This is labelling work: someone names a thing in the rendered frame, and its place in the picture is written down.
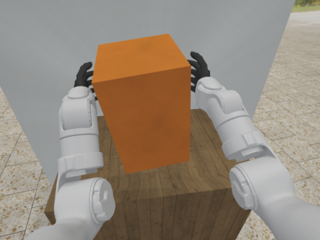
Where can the carton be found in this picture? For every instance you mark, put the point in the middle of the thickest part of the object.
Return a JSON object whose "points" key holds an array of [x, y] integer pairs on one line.
{"points": [[143, 87]]}

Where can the pedestal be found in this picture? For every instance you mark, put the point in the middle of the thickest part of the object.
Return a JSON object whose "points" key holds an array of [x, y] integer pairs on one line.
{"points": [[191, 200]]}

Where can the right robot forearm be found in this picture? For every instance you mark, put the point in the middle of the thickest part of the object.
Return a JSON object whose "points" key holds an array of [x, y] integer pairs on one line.
{"points": [[240, 139]]}

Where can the robot left hand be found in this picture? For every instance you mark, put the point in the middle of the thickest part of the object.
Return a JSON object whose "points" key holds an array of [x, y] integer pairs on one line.
{"points": [[83, 75]]}

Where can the robot left upper arm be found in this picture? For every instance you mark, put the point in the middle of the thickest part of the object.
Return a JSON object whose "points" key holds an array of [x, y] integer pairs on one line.
{"points": [[81, 208]]}

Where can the left robot forearm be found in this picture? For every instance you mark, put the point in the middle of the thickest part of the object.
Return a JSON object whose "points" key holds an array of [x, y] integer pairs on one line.
{"points": [[78, 134]]}

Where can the robot right hand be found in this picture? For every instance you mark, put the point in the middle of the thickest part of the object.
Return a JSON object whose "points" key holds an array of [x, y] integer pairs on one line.
{"points": [[201, 69]]}

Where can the robot right upper arm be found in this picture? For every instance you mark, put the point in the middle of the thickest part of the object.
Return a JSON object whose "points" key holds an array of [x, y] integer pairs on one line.
{"points": [[264, 186]]}

